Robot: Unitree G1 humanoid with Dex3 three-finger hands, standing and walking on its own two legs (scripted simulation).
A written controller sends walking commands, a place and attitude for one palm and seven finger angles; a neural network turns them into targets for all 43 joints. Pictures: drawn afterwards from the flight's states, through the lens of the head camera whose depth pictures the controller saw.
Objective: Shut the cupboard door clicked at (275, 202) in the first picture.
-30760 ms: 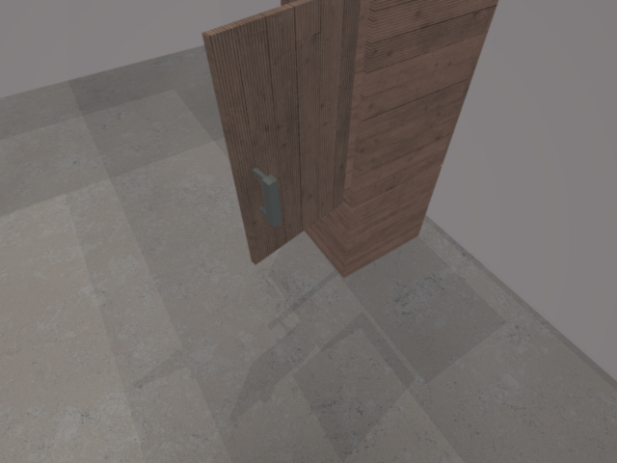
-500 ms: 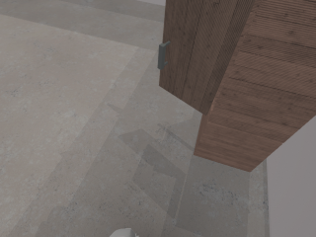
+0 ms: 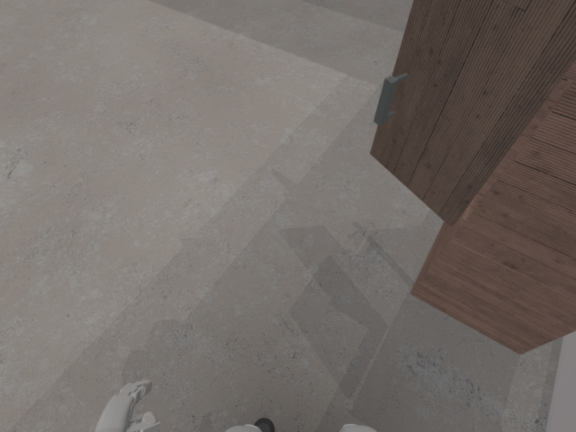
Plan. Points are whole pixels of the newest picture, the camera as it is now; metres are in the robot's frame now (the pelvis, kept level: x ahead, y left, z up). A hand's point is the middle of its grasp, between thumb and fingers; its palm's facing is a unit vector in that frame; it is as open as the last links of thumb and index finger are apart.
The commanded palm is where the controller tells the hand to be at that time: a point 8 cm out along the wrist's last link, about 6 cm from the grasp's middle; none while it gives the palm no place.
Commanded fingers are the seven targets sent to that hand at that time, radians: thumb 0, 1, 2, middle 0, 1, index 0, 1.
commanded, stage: walk to a spot facing it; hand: left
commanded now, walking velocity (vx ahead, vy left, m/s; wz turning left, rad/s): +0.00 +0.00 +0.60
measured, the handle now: (391, 99) +0.88 -0.25 -0.10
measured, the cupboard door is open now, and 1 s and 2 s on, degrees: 67 67 67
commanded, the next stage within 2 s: turn to face it in 1.50 s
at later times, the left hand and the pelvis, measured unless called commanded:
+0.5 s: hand out of the picture -0.05 +0.18 -0.19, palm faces +0.39 -0.88 -0.26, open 7.4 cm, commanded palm none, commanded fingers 0.00 0.90 0.90 -0.20 -0.30 -0.20 -0.30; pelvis +0.00 -0.02 -0.02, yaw +21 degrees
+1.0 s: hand out of the picture +0.05 +0.19 -0.15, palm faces +0.61 -0.75 -0.26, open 7.4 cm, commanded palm none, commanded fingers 0.00 0.90 0.90 -0.20 -0.30 -0.20 -0.30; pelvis +0.12 -0.01 +0.00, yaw +39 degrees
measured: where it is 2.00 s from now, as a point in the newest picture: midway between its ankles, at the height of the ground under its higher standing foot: (200, 366)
